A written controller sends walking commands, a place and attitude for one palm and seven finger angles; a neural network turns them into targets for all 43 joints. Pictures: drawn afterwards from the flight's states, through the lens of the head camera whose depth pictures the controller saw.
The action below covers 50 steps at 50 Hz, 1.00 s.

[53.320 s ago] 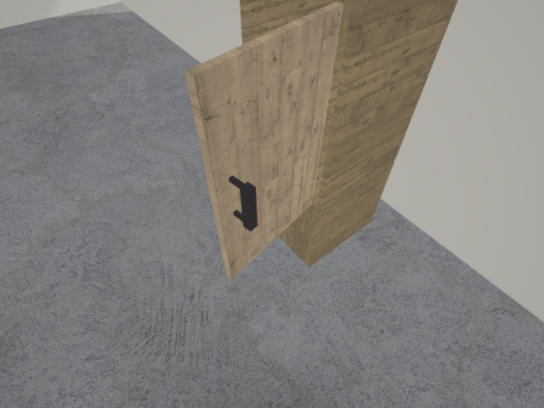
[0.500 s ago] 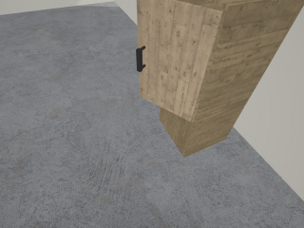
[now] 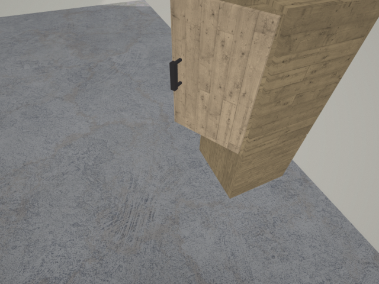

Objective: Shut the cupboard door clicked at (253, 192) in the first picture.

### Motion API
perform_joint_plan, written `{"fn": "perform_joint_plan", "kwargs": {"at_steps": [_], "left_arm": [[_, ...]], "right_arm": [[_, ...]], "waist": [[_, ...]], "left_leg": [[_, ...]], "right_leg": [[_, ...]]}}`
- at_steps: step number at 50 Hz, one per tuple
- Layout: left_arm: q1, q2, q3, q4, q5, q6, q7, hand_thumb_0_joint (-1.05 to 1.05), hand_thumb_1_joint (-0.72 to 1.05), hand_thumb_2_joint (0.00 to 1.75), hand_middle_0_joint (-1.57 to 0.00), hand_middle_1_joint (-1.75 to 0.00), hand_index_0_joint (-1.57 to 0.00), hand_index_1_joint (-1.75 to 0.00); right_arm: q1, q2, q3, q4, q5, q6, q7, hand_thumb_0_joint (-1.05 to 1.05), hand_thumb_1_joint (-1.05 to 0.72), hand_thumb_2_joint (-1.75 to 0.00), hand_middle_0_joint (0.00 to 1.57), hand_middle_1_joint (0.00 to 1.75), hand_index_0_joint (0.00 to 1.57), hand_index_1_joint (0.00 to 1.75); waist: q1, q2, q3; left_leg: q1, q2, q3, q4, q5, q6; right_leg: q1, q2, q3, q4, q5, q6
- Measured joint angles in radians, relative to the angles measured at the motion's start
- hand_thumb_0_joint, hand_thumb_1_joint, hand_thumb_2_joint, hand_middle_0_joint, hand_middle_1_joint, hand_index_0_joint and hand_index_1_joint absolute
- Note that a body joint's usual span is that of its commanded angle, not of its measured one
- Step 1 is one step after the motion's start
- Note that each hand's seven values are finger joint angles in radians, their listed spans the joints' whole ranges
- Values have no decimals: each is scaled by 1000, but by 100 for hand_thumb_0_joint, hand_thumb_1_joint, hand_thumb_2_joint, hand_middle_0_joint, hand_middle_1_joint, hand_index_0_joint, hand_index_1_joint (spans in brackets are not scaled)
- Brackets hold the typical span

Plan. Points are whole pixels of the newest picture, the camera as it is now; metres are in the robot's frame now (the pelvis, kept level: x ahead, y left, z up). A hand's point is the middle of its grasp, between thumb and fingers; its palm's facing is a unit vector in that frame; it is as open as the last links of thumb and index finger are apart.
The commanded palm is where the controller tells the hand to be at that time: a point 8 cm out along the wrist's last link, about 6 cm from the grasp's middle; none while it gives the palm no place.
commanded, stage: walk to a spot facing it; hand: left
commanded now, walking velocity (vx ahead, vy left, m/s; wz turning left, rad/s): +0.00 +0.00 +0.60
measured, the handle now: (176, 74) +0.87 +0.09 -0.05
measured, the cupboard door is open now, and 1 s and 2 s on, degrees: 31 31 31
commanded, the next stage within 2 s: none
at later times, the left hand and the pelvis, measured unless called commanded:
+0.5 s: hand out of the picture +0.01 +0.24 -0.19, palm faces +0.25 -0.93 -0.27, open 7.4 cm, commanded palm none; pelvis -0.01 +0.02 -0.02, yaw +15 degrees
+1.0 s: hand out of the picture -0.05 +0.16 -0.17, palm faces +0.58 -0.77 -0.27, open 7.4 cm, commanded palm none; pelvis +0.02 -0.04 -0.01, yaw +37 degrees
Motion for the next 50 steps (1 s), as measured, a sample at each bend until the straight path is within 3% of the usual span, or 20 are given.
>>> {"fn": "perform_joint_plan", "kwargs": {"at_steps": [8, 13, 16, 17, 20, 23, 27, 31, 35, 36, 38, 40, 42, 45, 50], "left_arm": [[-12, -21, 26, -78, 2, 20, 12, 0, 91, 90, -20, -30, -20, -30], [11, -21, 43, -124, 16, 25, 16, 0, 90, 90, -20, -30, -20, -30], [23, -8, 50, -138, 15, 32, 11, 0, 90, 90, -20, -30, -20, -30], [30, -10, 51, -145, 11, 35, 8, 0, 90, 90, -20, -30, -20, -30], [12, -2, 56, -162, 6, 61, 8, 0, 90, 90, -20, -30, -20, -30], [-22, 4, 65, -184, 8, 70, 3, 1, 91, 90, -20, -30, -20, -30], [-61, 9, 68, -233, 9, 56, -5, 1, 91, 90, -20, -30, -20, -30], [-87, 13, 65, -270, 9, 49, -6, 0, 91, 90, -20, -30, -20, -30], [-80, 18, 57, -304, 10, 33, -6, 0, 91, 90, -20, -30, -20, -30], [-78, 13, 57, -304, 15, 25, -3, 0, 91, 90, -20, -30, -20, -30], [-69, -6, 47, -297, 18, 24, 2, 0, 91, 90, -20, -30, -20, -30], [-50, -20, 43, -286, 17, 26, 6, 0, 91, 90, -20, -30, -20, -30], [-34, -28, 40, -274, 18, 29, 8, 0, 90, 90, -20, -30, -20, -30], [-16, -32, 39, -266, 19, 26, 6, 0, 90, 90, -20, -30, -20, -30], [14, -26, 44, -262, 21, 20, 1, 0, 90, 90, -21, -30, -20, -30]], "right_arm": [[32, 26, -14, -45, -4, 36, 9, 1, -91, -89, 20, 30, 20, 30], [47, 50, -35, -87, -6, 72, 20, 1, -91, -89, 20, 30, 20, 30], [49, 56, -39, -128, -8, 72, 32, 1, -91, -89, 20, 30, 20, 30], [54, 47, -40, -147, -12, 64, 36, 1, -91, -89, 20, 30, 20, 30], [42, 40, -45, -170, -17, 45, 35, 1, -91, -89, 20, 30, 20, 30], [44, 36, -43, -185, -23, 40, 26, 1, -91, -89, 20, 30, 20, 30], [45, 26, -42, -189, -25, 41, 23, 1, -91, -89, 20, 30, 20, 30], [43, 15, -52, -195, -26, 50, 27, 1, -91, -89, 20, 30, 20, 30], [49, 4, -69, -210, -17, 66, 32, 1, -90, -89, 21, 30, 20, 30], [41, -4, -77, -209, -14, 70, 32, 1, -90, -89, 20, 30, 20, 30], [26, -23, -91, -208, -17, 77, 35, 1, -91, -89, 20, 30, 20, 30], [14, -33, -97, -211, -17, 80, 39, 1, -91, -89, 20, 30, 20, 30], [6, -34, -95, -222, -14, 79, 44, 1, -91, -89, 20, 30, 20, 30], [-4, -26, -88, -231, -10, 80, 50, 1, -91, -89, 20, 30, 19, 30], [-39, -11, -72, -235, -5, 82, 54, 1, -91, -90, 20, 30, 19, 30]], "waist": [[-6, 12, 24], [-2, -2, 66], [-11, -31, 86], [-13, -24, 83], [-13, -27, 96], [-15, -12, 93], [-16, 20, 86], [-23, 42, 72], [-22, 41, 45], [-16, 47, 48], [-19, 64, 60], [-21, 61, 67], [-28, 44, 74], [-27, 15, 82], [3, -16, 98]], "left_leg": [[-106, -13, -64, 171, -61, -13], [-208, 22, -53, 499, -299, -57], [-186, 47, -29, 400, -213, -62], [-176, 54, -34, 344, -117, -39], [-210, 24, -35, 373, -140, -10], [-212, 5, -63, 307, -112, -15], [-204, -5, -119, 208, -40, -20], [-207, -8, -182, 168, -6, -42], [-245, -32, -236, 212, -22, -70], [-272, -35, -240, 281, -104, -76], [-334, -39, -216, 505, -248, -81], [-373, -27, -169, 694, -278, -89], [-369, -4, -126, 753, -279, -101], [-314, 27, -84, 675, -284, -108], [-200, 45, -53, 461, -287, -95]], "right_leg": [[-61, -11, -73, 138, -84, -8], [-58, -34, -130, 224, -148, -6], [-77, -81, -159, 310, -201, 17], [-111, -93, -168, 377, -221, 26], [-265, -91, -69, 667, -312, 44], [-378, -72, -7, 781, -243, 51], [-429, -59, 30, 693, -184, 61], [-400, -41, 42, 541, -166, 64], [-286, -29, 42, 270, -84, 48], [-286, -27, 34, 266, -54, 34], [-275, -33, 1, 287, -50, 14], [-248, -49, -21, 273, -52, 7], [-223, -71, -44, 255, -52, 6], [-198, -104, -86, 245, -58, 7], [-194, -142, -159, 278, -90, 17]]}}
